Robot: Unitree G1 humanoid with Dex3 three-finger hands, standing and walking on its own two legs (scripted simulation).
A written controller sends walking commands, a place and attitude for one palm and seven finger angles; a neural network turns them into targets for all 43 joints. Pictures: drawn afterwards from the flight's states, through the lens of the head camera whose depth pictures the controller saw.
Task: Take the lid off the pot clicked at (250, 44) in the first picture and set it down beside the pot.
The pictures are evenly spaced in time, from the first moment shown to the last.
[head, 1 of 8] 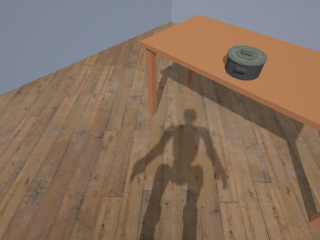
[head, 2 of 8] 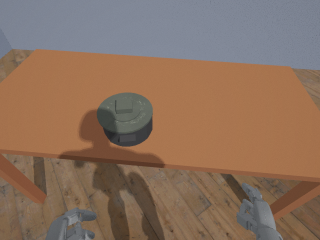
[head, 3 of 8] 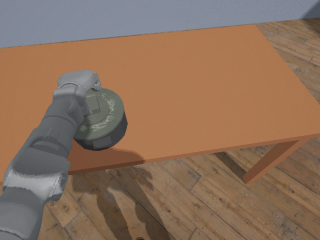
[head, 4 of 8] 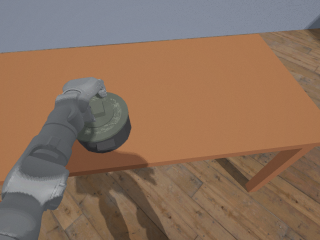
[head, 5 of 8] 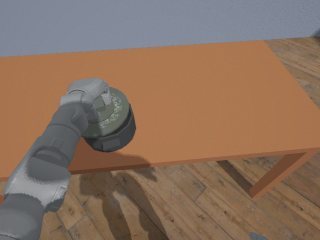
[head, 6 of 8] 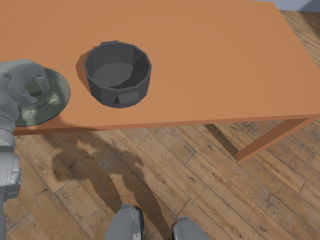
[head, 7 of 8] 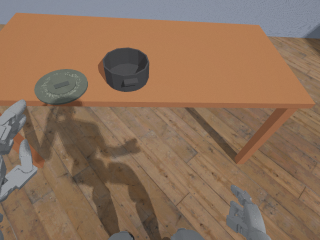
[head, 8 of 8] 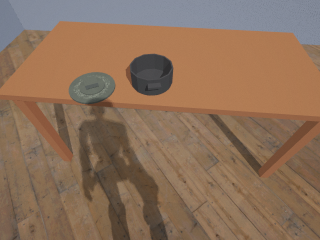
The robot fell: no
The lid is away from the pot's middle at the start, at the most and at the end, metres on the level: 0.00 0.26 0.26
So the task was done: yes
